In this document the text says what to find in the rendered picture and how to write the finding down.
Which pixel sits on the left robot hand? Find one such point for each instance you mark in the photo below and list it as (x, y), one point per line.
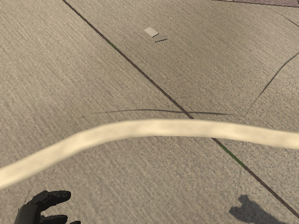
(30, 213)

